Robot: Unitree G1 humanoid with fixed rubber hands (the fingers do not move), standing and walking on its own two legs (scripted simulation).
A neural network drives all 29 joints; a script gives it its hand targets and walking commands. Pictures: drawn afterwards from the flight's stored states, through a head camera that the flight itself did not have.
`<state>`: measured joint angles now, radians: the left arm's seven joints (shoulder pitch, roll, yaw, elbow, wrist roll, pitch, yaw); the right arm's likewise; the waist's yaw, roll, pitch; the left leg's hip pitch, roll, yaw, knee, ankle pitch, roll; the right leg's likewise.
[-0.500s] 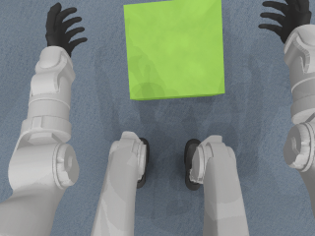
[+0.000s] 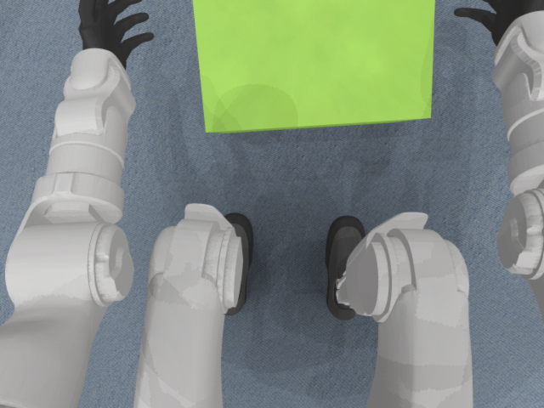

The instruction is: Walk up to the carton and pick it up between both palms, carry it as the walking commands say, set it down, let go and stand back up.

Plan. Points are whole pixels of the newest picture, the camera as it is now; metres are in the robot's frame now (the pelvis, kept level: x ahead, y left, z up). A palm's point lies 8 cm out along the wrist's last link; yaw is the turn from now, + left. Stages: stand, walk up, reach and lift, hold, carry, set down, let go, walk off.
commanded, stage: reach and lift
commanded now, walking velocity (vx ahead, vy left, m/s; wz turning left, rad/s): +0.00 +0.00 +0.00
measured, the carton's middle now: (307, 27) +0.56 -0.02 -0.29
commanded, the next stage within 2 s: none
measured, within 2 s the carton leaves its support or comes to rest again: leaves its support in 2.00 s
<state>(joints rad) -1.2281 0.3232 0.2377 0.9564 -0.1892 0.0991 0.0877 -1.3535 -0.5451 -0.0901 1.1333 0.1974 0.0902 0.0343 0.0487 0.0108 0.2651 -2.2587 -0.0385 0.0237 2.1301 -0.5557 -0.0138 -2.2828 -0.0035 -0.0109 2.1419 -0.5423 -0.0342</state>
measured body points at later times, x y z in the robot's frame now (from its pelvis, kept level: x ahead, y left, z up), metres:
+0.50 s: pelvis +0.00 +0.00 -0.04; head +0.37 -0.02 +0.21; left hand +0.52 +0.23 -0.22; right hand +0.54 -0.23 -0.23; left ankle +0.12 +0.11 -0.35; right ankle +0.11 -0.11 -0.35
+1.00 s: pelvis +0.00 +0.00 -0.03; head +0.37 -0.02 +0.21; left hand +0.53 +0.20 -0.22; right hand +0.54 -0.21 -0.23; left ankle +0.12 +0.11 -0.35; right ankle +0.11 -0.11 -0.35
